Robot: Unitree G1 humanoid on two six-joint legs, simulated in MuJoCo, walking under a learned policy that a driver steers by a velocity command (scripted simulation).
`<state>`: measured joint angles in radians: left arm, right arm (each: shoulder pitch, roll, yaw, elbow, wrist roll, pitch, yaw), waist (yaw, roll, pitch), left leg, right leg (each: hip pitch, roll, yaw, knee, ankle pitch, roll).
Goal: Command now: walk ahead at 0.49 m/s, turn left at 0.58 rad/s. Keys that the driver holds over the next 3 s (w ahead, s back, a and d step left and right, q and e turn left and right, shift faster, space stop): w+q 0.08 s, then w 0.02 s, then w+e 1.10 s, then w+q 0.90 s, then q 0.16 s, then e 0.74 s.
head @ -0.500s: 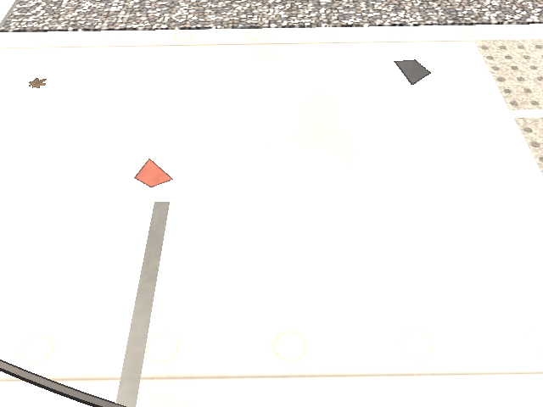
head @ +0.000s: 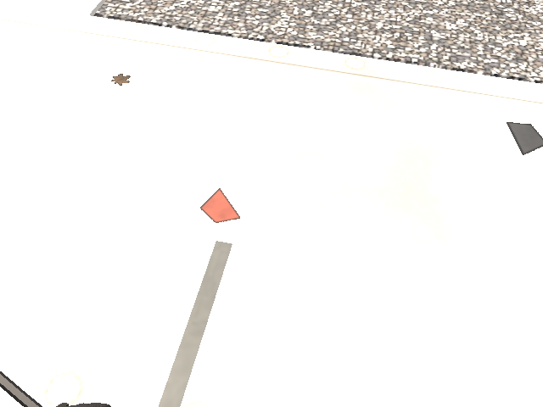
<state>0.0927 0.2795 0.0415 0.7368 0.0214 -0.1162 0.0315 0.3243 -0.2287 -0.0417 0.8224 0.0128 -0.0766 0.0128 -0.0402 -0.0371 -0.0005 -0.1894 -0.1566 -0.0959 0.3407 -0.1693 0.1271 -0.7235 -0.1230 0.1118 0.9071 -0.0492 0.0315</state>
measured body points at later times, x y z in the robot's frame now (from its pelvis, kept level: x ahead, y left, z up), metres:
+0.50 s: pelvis +0.28 -0.06 +0.00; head +0.31 -0.07 +0.45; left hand +0.31 +0.21 -0.11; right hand +0.46 -0.30 -0.09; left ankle +0.38 +0.12 -0.68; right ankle +0.27 -0.14 -0.74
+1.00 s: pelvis +0.53 -0.04 +0.00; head +0.55 -0.03 +0.45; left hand +0.77 +0.17 -0.09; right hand +0.48 -0.32 -0.11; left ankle +0.51 +0.08 -0.74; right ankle +0.58 -0.22 -0.66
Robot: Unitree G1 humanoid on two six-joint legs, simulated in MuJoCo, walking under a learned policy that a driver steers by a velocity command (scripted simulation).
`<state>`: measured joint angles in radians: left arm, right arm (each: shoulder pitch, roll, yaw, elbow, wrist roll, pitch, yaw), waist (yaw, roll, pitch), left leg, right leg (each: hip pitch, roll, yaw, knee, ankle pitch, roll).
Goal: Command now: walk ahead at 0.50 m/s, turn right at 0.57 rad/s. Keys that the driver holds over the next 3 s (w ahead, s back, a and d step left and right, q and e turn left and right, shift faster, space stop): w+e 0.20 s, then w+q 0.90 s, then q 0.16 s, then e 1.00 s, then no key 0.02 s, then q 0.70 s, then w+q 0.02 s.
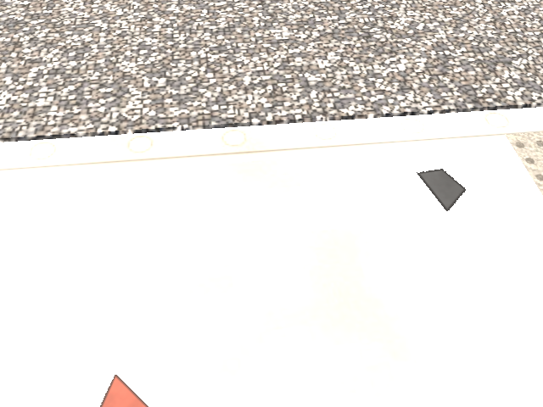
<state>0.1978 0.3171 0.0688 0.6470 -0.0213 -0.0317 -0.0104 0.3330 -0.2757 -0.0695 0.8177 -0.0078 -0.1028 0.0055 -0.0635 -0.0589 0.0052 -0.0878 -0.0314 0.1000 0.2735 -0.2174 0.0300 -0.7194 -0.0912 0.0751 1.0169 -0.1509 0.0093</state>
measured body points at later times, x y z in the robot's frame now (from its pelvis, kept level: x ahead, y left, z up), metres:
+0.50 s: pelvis +0.26 -0.09 +0.00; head +0.28 -0.10 +0.45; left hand +0.39 +0.17 -0.10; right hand +0.35 -0.38 -0.12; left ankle +0.38 +0.09 -0.66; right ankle +0.24 -0.16 -0.75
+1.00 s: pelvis +0.55 -0.04 -0.01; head +0.58 -0.02 +0.44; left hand +0.66 +0.25 -0.10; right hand +0.69 -0.30 -0.11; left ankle +0.56 +0.03 -0.75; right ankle +0.56 -0.21 -0.66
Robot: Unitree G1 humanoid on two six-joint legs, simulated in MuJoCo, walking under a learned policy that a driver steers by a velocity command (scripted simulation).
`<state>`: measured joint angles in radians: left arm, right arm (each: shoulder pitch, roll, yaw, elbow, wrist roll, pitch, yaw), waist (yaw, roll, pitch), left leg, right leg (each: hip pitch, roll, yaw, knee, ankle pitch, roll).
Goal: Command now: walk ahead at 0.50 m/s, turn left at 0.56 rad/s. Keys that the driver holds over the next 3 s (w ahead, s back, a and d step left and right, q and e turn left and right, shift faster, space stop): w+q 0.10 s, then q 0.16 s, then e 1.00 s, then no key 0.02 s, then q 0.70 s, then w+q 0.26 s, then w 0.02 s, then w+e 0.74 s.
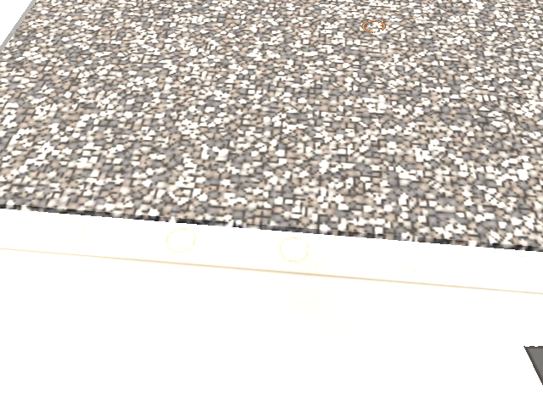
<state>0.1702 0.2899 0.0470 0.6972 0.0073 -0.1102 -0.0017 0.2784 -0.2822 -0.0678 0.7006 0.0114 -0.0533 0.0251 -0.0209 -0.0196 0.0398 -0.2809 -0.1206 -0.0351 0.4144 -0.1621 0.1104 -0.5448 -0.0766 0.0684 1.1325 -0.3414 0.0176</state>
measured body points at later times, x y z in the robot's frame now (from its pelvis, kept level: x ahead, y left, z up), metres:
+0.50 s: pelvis +0.21 -0.05 +0.00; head +0.25 -0.05 +0.44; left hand +0.30 +0.23 -0.11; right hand +0.40 -0.28 -0.11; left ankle +0.17 +0.10 -0.70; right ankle +0.31 -0.13 -0.74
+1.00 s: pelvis +0.23 -0.05 -0.01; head +0.26 -0.06 +0.44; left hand +0.42 +0.21 -0.10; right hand +0.35 -0.35 -0.11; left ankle +0.23 +0.10 -0.74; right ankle +0.23 -0.16 -0.73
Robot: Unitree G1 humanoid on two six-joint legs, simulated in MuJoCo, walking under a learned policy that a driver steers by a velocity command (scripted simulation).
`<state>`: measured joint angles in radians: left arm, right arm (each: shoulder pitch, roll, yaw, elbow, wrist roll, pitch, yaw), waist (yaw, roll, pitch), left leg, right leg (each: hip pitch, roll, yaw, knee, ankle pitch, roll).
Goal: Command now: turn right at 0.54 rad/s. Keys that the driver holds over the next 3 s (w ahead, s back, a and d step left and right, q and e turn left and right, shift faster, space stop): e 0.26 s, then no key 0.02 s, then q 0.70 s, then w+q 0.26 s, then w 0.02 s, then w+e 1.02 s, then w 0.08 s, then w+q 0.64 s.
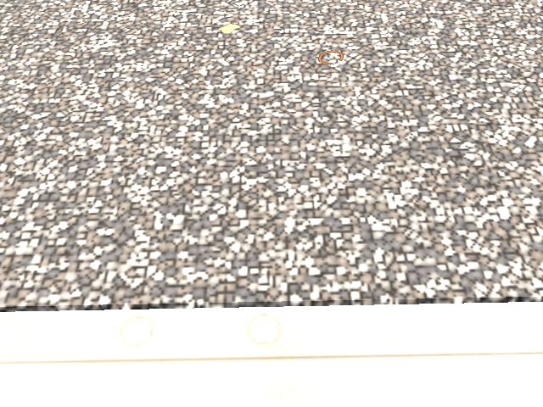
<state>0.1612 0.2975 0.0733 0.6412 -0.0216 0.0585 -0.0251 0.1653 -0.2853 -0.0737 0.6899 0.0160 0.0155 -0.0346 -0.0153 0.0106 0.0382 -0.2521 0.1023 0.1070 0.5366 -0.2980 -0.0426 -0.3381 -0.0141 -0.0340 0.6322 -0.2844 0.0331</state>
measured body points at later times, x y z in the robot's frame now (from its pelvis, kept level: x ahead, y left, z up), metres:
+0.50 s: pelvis +0.01 -0.01 +0.00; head +0.02 +0.00 +0.45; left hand +0.22 +0.20 -0.10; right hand +0.09 -0.30 -0.10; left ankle +0.04 +0.12 -0.73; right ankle +0.00 -0.11 -0.73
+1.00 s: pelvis +0.00 +0.03 +0.00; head +0.03 +0.05 +0.45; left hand +0.11 +0.33 -0.11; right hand +0.20 -0.23 -0.08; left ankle -0.01 +0.14 -0.72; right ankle +0.01 -0.11 -0.73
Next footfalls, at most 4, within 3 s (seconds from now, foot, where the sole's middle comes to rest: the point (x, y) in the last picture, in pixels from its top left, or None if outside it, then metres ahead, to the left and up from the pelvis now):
0.02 right None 0.04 -0.11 -0.77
0.46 left None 0.08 0.12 -0.77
1.02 left None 0.03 0.15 -0.77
1.56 right None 0.33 -0.01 -0.77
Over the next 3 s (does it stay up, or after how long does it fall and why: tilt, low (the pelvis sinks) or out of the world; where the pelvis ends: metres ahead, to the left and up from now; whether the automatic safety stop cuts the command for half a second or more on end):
stays up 0.94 0.01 0.00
